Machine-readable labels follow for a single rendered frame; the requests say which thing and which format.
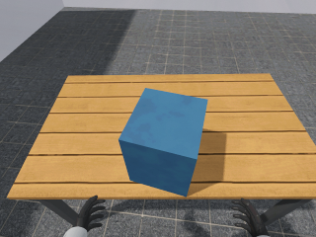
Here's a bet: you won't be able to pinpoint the left robot forearm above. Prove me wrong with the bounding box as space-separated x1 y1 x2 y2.
63 226 88 237

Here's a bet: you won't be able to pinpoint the carton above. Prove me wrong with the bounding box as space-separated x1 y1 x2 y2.
118 88 208 197

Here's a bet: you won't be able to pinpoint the robot left hand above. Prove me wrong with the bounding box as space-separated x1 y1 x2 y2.
72 195 106 232

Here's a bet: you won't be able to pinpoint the robot right hand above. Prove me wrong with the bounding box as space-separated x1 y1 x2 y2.
231 197 270 237

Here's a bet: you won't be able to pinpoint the table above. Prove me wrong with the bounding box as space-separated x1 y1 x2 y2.
7 73 316 226

